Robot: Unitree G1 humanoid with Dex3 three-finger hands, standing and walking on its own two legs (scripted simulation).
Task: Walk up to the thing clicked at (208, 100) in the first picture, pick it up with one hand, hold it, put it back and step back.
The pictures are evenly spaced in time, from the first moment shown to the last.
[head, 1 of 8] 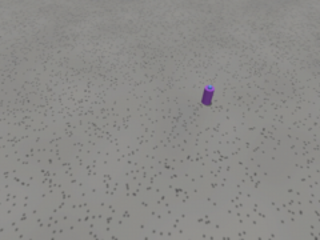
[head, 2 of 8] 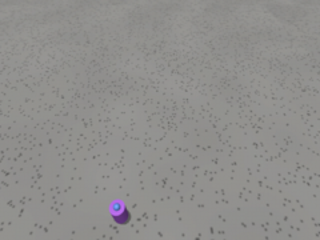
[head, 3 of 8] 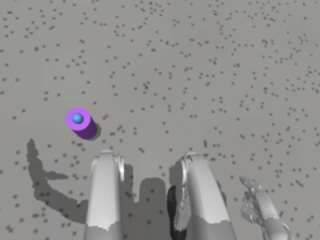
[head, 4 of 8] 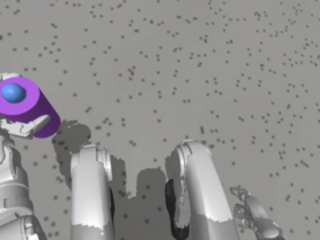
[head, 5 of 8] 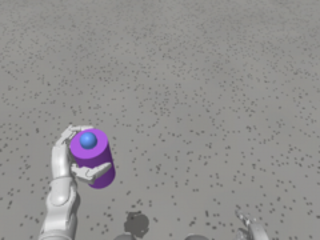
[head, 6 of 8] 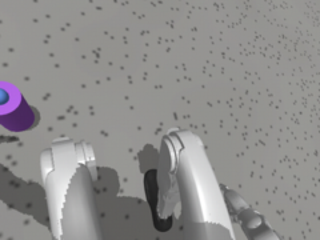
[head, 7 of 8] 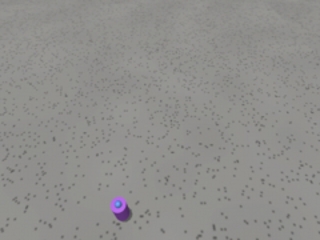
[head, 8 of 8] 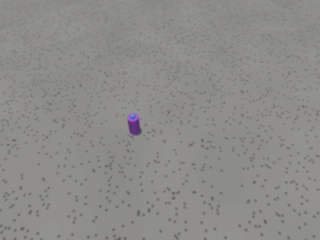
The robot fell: no
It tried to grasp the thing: yes
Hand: left
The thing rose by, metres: 0.65
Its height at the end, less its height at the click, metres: +0.00
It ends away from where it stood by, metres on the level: 0.01
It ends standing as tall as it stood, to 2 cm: yes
